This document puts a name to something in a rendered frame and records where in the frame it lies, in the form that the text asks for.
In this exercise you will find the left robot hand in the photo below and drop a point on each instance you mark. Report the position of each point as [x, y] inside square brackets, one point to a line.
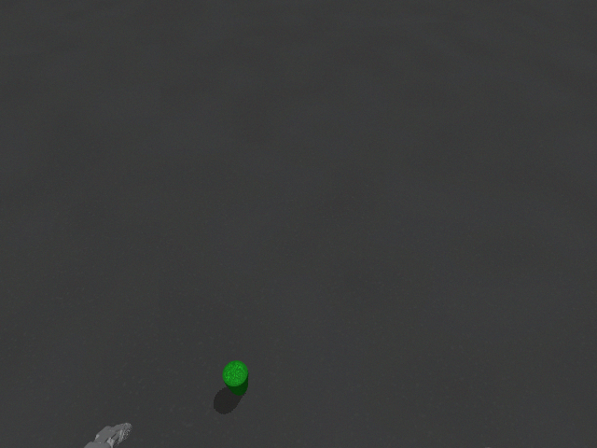
[111, 437]

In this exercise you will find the cup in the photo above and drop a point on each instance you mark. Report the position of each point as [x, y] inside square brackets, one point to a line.
[235, 376]

